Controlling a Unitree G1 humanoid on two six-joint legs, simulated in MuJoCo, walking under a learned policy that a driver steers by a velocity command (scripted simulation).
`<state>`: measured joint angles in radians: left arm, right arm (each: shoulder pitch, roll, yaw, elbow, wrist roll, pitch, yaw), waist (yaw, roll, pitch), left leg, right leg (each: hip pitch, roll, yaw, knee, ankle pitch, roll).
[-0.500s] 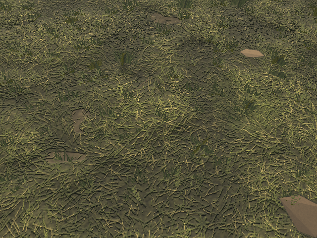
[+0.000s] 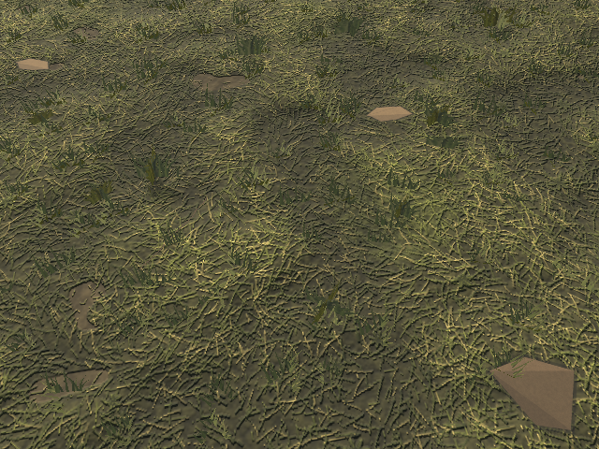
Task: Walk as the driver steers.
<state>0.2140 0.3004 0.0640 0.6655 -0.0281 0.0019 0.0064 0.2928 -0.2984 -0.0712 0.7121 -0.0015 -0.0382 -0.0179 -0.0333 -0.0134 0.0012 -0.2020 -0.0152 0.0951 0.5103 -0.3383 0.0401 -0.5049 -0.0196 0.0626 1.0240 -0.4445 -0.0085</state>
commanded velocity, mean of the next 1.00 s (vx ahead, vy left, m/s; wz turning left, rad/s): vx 0.45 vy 0.00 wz -0.07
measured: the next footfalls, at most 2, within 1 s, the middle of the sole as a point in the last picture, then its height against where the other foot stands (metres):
right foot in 0.24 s outside the picture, level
left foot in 0.78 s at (340, 416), level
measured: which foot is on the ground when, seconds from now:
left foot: down 0.00-0.24, up 0.26-0.76, down 0.78-1.00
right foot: up 0.00-0.22, down 0.24-0.80, up 0.82-1.00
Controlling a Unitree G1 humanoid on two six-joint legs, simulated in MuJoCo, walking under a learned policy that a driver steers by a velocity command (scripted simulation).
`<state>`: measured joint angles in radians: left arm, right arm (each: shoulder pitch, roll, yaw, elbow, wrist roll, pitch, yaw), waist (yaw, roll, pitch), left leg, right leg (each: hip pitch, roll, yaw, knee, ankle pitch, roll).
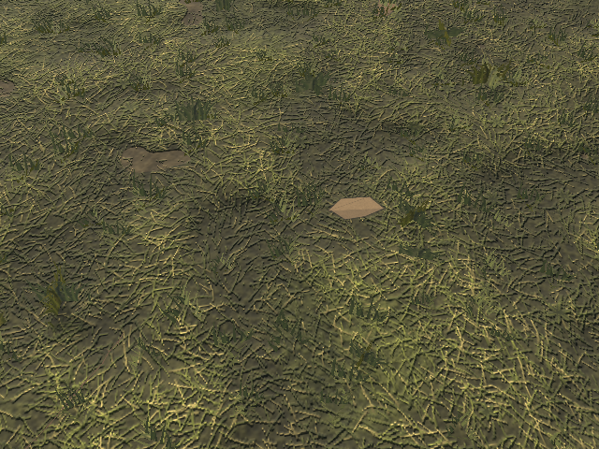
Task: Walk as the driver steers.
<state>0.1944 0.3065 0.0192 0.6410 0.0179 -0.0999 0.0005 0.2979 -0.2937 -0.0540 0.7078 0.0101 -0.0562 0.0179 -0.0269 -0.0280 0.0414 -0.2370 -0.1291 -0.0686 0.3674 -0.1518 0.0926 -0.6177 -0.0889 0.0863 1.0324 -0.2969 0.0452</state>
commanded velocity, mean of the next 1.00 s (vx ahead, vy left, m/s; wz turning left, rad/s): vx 0.50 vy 0.00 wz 0.24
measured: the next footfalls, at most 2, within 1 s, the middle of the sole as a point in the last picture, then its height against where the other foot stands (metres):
right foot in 0.22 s outside the picture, level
left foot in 0.74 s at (220, 426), level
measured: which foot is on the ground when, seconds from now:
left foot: down 0.00-0.24, up 0.26-0.72, down 0.74-1.00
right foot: up 0.00-0.20, down 0.22-0.76, up 0.78-1.00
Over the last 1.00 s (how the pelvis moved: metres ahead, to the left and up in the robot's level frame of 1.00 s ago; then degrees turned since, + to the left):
0.51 -0.14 0.01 -1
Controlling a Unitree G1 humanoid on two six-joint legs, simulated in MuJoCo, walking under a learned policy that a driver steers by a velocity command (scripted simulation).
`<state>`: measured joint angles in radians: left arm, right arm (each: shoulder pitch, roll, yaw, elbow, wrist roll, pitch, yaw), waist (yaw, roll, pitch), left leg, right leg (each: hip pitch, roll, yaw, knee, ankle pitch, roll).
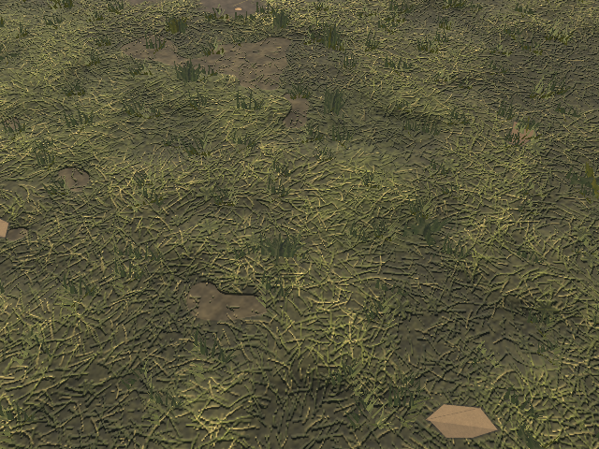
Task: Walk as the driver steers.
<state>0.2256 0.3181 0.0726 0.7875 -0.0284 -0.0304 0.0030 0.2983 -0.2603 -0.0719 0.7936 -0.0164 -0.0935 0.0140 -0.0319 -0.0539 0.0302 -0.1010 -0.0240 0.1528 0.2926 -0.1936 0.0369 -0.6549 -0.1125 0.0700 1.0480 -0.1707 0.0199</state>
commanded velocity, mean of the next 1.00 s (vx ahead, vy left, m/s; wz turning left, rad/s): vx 0.47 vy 0.00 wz -0.46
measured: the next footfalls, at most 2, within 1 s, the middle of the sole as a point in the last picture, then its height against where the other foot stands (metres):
right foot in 0.26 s outside the picture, level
left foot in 0.76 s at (318, 392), level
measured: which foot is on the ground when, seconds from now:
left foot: down 0.00-0.28, up 0.30-0.74, down 0.76-1.00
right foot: up 0.00-0.24, down 0.26-0.76, up 0.78-1.00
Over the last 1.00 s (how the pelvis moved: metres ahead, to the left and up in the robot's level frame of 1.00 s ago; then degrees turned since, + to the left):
0.52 0.08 0.00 12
